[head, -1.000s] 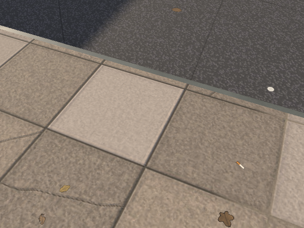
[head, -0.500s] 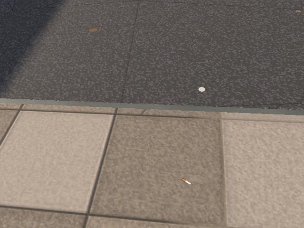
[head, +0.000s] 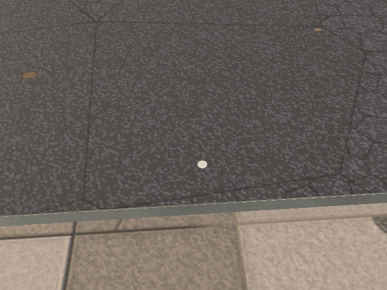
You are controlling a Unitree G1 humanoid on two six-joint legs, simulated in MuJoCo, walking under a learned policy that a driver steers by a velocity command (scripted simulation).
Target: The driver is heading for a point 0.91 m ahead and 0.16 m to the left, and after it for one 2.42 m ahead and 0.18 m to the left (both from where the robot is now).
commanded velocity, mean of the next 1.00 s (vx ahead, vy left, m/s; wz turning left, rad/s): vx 1.00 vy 0.00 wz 0.48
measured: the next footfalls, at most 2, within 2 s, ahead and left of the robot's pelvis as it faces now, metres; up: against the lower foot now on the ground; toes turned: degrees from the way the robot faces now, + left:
right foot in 0.30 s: +0.50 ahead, -0.13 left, +0.00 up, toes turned +17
left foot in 0.72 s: +0.74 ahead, +0.23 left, +0.00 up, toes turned +38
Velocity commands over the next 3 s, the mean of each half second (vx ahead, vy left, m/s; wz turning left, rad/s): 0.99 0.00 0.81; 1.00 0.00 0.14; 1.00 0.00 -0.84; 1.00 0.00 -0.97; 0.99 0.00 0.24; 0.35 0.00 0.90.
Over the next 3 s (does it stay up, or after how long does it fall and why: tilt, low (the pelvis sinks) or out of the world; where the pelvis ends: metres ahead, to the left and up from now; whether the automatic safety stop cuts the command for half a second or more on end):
stays up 2.50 0.07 -0.15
